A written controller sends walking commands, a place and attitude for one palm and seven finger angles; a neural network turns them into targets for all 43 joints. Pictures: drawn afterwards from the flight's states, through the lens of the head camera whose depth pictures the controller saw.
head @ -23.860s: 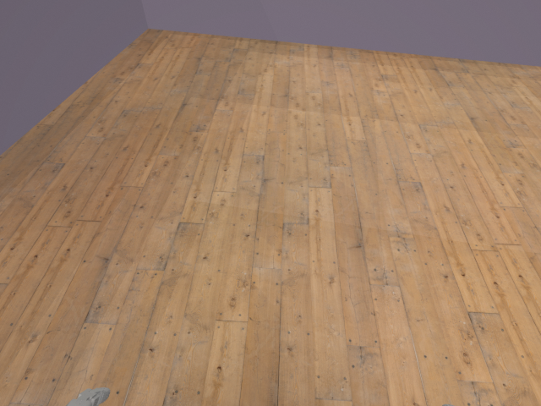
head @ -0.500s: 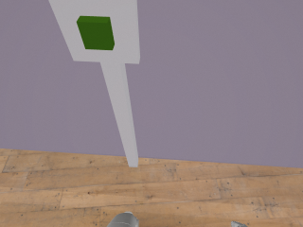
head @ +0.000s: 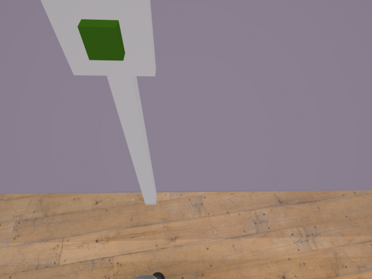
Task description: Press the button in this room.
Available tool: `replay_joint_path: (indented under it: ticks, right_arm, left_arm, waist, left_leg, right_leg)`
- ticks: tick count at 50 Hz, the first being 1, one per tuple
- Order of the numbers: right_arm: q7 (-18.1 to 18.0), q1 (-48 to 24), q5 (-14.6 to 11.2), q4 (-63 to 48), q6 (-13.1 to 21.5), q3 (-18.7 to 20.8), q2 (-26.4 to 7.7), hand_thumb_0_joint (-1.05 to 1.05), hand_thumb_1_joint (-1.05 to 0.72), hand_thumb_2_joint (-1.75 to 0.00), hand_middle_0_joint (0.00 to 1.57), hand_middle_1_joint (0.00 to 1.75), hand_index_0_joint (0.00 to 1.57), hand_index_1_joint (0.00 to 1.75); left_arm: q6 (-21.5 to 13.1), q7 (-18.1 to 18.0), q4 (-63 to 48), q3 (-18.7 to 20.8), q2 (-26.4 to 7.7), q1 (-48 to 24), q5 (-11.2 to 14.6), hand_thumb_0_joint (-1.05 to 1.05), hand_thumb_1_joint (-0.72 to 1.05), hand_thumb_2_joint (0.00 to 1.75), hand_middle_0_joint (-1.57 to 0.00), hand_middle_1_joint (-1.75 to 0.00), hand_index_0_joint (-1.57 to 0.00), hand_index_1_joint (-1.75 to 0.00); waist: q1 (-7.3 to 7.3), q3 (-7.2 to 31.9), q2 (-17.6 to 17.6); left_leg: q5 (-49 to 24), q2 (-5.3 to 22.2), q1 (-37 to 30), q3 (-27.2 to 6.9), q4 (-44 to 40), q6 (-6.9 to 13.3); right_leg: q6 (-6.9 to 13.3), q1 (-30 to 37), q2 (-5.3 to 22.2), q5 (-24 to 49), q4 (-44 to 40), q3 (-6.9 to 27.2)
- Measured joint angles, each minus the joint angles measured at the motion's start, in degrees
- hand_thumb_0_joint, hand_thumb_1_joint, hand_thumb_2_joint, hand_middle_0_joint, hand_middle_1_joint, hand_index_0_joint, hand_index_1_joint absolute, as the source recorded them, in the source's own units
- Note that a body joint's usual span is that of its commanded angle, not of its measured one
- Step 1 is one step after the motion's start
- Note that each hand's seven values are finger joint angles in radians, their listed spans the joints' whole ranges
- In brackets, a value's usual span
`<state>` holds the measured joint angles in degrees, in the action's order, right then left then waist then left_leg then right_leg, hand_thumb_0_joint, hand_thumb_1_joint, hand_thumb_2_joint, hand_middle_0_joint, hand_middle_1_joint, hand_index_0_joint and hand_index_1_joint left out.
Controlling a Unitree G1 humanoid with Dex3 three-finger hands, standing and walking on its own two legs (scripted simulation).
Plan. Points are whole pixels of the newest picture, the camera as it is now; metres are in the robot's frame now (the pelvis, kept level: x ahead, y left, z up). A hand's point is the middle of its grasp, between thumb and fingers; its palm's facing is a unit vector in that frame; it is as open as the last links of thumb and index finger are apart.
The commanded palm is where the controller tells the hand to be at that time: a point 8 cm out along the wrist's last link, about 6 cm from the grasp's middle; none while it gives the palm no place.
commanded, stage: come to a stop and stand still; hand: left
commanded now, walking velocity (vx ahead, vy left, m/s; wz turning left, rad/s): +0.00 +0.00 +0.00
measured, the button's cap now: (103, 39) +0.50 +0.19 +0.23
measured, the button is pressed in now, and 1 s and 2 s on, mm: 0 0 0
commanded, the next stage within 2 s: look again from close up in 1.06 s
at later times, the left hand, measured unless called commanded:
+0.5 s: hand out of the picture -0.05 +0.13 -0.18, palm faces +0.08 -0.98 -0.20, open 7.3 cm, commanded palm none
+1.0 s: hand out of the picture -0.10 +0.14 -0.17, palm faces +0.05 -0.98 -0.20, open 7.3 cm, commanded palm none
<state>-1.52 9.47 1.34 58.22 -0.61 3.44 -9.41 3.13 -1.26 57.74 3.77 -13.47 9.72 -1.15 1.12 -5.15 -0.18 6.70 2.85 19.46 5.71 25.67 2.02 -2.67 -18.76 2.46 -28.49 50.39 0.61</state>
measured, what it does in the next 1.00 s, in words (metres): steps on the spot: right foot, then left foot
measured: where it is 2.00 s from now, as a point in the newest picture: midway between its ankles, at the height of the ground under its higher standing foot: outside the picture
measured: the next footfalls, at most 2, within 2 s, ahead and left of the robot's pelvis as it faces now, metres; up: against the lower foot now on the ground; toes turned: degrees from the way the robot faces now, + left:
right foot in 0.08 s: +0.03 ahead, -0.15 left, +0.00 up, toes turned -1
left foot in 0.40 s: -0.04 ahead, +0.09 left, +0.00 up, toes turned +4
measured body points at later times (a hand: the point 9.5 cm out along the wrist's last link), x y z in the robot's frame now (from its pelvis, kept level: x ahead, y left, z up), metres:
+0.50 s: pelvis -0.06 -0.05 +0.00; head -0.03 -0.05 +0.45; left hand -0.05 +0.18 -0.16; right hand -0.06 -0.27 -0.16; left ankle -0.08 +0.09 -0.74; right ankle -0.05 -0.15 -0.74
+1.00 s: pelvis -0.07 -0.03 +0.01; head -0.06 -0.04 +0.46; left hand -0.10 +0.19 -0.15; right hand -0.09 -0.26 -0.16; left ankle -0.08 +0.09 -0.74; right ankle -0.05 -0.15 -0.74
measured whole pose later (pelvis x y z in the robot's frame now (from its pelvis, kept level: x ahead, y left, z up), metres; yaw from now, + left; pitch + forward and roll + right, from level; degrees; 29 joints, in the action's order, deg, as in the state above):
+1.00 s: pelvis -0.07 -0.03 +0.01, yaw +1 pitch -2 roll +0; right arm -1.6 16.7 0.6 66.1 0.6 1.3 -8.6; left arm -0.2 -1.0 65.7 0.6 -9.4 16.7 -0.9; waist -0.5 -2.5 0.2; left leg 12.8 1.2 8.0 2.3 22.3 -0.6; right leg 0.4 -11.2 1.2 -10.6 23.2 -3.3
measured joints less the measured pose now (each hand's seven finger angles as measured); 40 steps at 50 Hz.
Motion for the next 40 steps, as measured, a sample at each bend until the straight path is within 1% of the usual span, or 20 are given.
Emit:
replay_joint_path:
  ticks: [2, 4, 5, 7, 8, 10, 11, 13, 14, 16, 18, 20, 21, 23, 25, 28, 31, 40]
  right_arm:
    - [0.3, 1.3, 0.1, 1.0, -0.4, 0.3, -0.7, 0.00, -0.91, -0.90, 0.21, 0.30, 0.20, 0.30]
    - [0.6, 2.9, -0.1, 1.9, -0.8, 0.7, -1.1, 0.00, -0.91, -0.90, 0.21, 0.30, 0.20, 0.30]
    - [0.6, 3.4, -0.3, 2.6, -1.2, 0.8, -1.4, 0.00, -0.91, -0.90, 0.20, 0.30, 0.20, 0.30]
    - [0.7, 4.8, -0.5, 3.5, -2.4, 1.2, -2.2, 0.01, -0.91, -0.90, 0.20, 0.30, 0.20, 0.30]
    - [0.9, 5.5, -0.5, 3.8, -2.9, 1.3, -2.4, 0.01, -0.91, -0.90, 0.20, 0.30, 0.20, 0.30]
    - [1.1, 6.5, -0.3, 4.5, -3.2, 1.3, -2.4, 0.01, -0.91, -0.90, 0.20, 0.30, 0.20, 0.30]
    - [1.1, 6.9, -0.3, 4.6, -2.9, 1.2, -2.3, 0.01, -0.91, -0.90, 0.20, 0.30, 0.20, 0.30]
    - [1.1, 7.6, -0.4, 4.9, -2.2, 1.0, -2.1, 0.01, -0.91, -0.90, 0.20, 0.30, 0.20, 0.30]
    - [1.0, 7.9, -0.4, 5.0, -1.9, 0.9, -1.9, 0.01, -0.91, -0.90, 0.20, 0.30, 0.20, 0.30]
    - [0.7, 8.1, -0.5, 5.5, -1.6, 0.6, -1.4, 0.01, -0.91, -0.90, 0.20, 0.30, 0.19, 0.30]
    - [0.4, 8.1, -0.6, 6.1, -1.4, 0.2, -1.0, 0.01, -0.91, -0.90, 0.20, 0.30, 0.19, 0.30]
    - [0.1, 7.9, -0.7, 6.7, -0.7, -0.4, -0.7, 0.01, -0.91, -0.90, 0.20, 0.30, 0.19, 0.30]
    - [-0.1, 7.4, -0.7, 7.2, -0.3, -0.6, -0.2, 0.01, -0.91, -0.90, 0.20, 0.30, 0.19, 0.30]
    - [-0.3, 6.4, -0.7, 7.9, 0.2, -1.2, 0.9, 0.01, -0.91, -0.90, 0.20, 0.30, 0.19, 0.30]
    - [-0.4, 5.6, -0.7, 8.1, 0.7, -1.6, 1.5, 0.01, -0.91, -0.90, 0.20, 0.30, 0.20, 0.30]
    - [-0.6, 4.7, -0.8, 8.0, 1.0, -1.9, 1.9, 0.01, -0.91, -0.90, 0.20, 0.30, 0.20, 0.30]
    - [-0.8, 4.2, -0.7, 8.0, 0.7, -1.9, 1.3, 0.01, -0.92, -0.90, 0.20, 0.30, 0.20, 0.30]
    - [-0.3, 4.9, -0.6, 6.8, 0.8, -2.0, 0.9, 0.01, -0.92, -0.90, 0.20, 0.30, 0.20, 0.30]
  left_arm:
    - [-0.4, 0.2, 0.1, -0.6, 0.9, -0.3, 0.1, 0.00, 0.91, 0.89, -0.20, -0.30, -0.20, -0.30]
    - [-1.2, 0.3, -0.1, -1.1, 1.5, 0.1, 0.1, 0.00, 0.91, 0.89, -0.20, -0.30, -0.20, -0.30]
    - [-1.7, 0.2, 0.2, -1.3, 2.2, 0.4, -0.1, 0.00, 0.91, 0.89, -0.20, -0.30, -0.20, -0.30]
    - [-1.5, 0.2, 0.6, -2.2, 3.8, 1.5, -0.4, 0.00, 0.91, 0.89, -0.20, -0.30, -0.20, -0.30]
    - [-1.4, 0.2, 0.8, -2.5, 4.4, 2.3, -0.5, 0.00, 0.91, 0.89, -0.20, -0.30, -0.20, -0.30]
    - [-1.3, -0.2, 1.4, -2.5, 5.1, 3.5, -0.5, 0.00, 0.92, 0.89, -0.20, -0.30, -0.20, -0.30]
    - [-1.4, -0.2, 1.8, -2.5, 5.1, 3.9, -0.4, 0.00, 0.92, 0.89, -0.20, -0.30, -0.20, -0.30]
    - [-1.9, -0.1, 2.4, -2.5, 5.0, 4.1, -0.2, 0.00, 0.93, 0.89, -0.20, -0.30, -0.21, -0.30]
    - [-2.2, -0.1, 2.6, -2.6, 5.0, 4.1, -0.2, 0.00, 0.93, 0.89, -0.20, -0.30, -0.21, -0.30]
    - [-2.9, -0.2, 2.8, -2.6, 4.9, 3.9, -0.2, 0.00, 0.93, 0.89, -0.20, -0.30, -0.21, -0.30]
    - [-3.3, -0.1, 3.2, -2.6, 4.9, 3.7, -0.1, 0.00, 0.93, 0.89, -0.20, -0.30, -0.21, -0.30]
    - [-3.5, -0.1, 3.8, -2.7, 5.0, 3.6, 0.3, 0.00, 0.93, 0.89, -0.20, -0.30, -0.21, -0.30]
    - [-3.4, -0.2, 4.3, -2.6, 4.8, 3.3, 0.5, 0.00, 0.93, 0.89, -0.20, -0.30, -0.21, -0.30]
    - [-3.2, -0.3, 5.2, -2.5, 4.3, 3.3, 0.7, 0.00, 0.93, 0.89, -0.20, -0.30, -0.20, -0.30]
    - [-3.1, -0.2, 6.1, -2.7, 4.1, 3.9, 0.8, 0.00, 0.93, 0.89, -0.20, -0.30, -0.20, -0.30]
    - [-2.8, 0.0, 7.5, -3.0, 4.3, 4.9, 0.8, 0.00, 0.92, 0.89, -0.20, -0.30, -0.20, -0.30]
    - [-2.7, 0.2, 8.3, -3.4, 4.8, 5.9, 0.6, 0.00, 0.92, 0.89, -0.20, -0.30, -0.20, -0.30]
    - [-2.9, 0.3, 8.3, -3.5, 5.2, 7.6, 0.3, 0.00, 0.91, 0.89, -0.20, -0.30, -0.20, -0.30]
  waist:
    - [0.51, 0.8, 0.6]
    - [0.67, 2.0, 0.6]
    - [0.66, 2.3, 1.1]
    - [0.69, 3.2, 2.5]
    - [0.49, 4.0, 2.6]
    - [0.13, 5.1, 2.5]
    - [0.23, 5.2, 2.5]
    - [0.63, 5.0, 2.6]
    - [0.73, 4.7, 2.7]
    - [0.45, 4.1, 2.7]
    - [-0.04, 3.6, 2.7]
    - [-0.36, 3.2, 3.0]
    - [-0.42, 2.8, 2.4]
    - [-1.34, 2.0, 0.6]
    - [-1.81, 2.0, -0.2]
    - [-1.97, 2.5, -0.4]
    - [-2.15, 3.2, -0.2]
    - [-2.15, 3.3, -0.1]
  left_leg:
    - [-0.8, 0.0, 0.5, -0.1, 0.0, -0.6]
    - [-1.1, -0.4, 1.5, 0.1, 1.0, -1.5]
    - [0.9, -0.4, 2.3, -0.3, 2.8, -2.1]
    - [10.7, -1.1, 3.5, -2.8, 8.1, -2.9]
    - [13.5, -1.6, 4.2, -3.8, 11.4, -2.9]
    - [14.7, -2.1, 4.8, -5.1, 18.0, -3.0]
    - [14.3, -2.0, 4.7, -5.5, 20.3, -3.0]
    - [13.5, -1.3, 3.6, -5.8, 22.0, -3.3]
    - [13.6, -0.9, 2.5, -5.8, 21.5, -3.5]
    - [14.7, -0.3, -0.3, -5.5, 18.1, -3.9]
    - [14.0, 0.0, -3.9, -5.2, 11.8, -4.1]
    - [10.0, 0.4, -7.9, -5.4, 3.9, -4.1]
    - [10.9, 0.3, -8.7, -5.5, 2.0, -4.4]
    - [10.2, -0.3, -9.5, -5.0, 0.9, -4.4]
    - [9.2, -0.2, -10.3, -4.6, 0.0, -4.3]
    - [8.3, -0.2, -11.5, -4.4, -1.1, -4.2]
    - [7.8, -0.3, -12.2, -4.3, -1.8, -4.0]
    - [6.2, -0.9, -11.7, -3.7, -3.0, -3.3]
  right_leg:
    - [0.9, 3.0, 0.1, 1.0, -7.6, -1.2]
    - [1.9, 7.1, 0.3, 5.5, -17.6, -2.3]
    - [2.3, 7.5, 0.2, 8.6, -19.3, -2.5]
    - [3.0, 7.6, -0.3, 9.6, -19.1, -3.0]
    - [3.3, 7.7, -0.2, 9.8, -19.7, -2.9]
    - [3.7, 8.0, -0.3, 10.9, -21.6, -2.4]
    - [3.9, 8.2, -0.5, 11.6, -22.5, -2.4]
    - [4.2, 8.2, -1.0, 12.6, -23.7, -2.9]
    - [4.4, 8.1, -1.3, 12.9, -23.9, -3.3]
    - [4.8, 7.4, -1.8, 13.1, -23.7, -4.0]
    - [5.0, 6.4, -2.3, 13.0, -22.9, -4.7]
    - [4.9, 5.3, -3.0, 12.6, -21.6, -5.7]
    - [4.8, 4.9, -2.8, 12.4, -20.9, -6.0]
    - [4.5, 5.5, -2.3, 13.2, -21.7, -5.5]
    - [4.4, 6.4, -2.4, 14.2, -23.2, -5.1]
    - [4.4, 7.7, -2.5, 15.3, -24.7, -4.9]
    - [4.2, 8.6, -2.4, 16.0, -25.7, -4.8]
    - [3.7, 8.0, -1.9, 17.7, -27.0, -4.2]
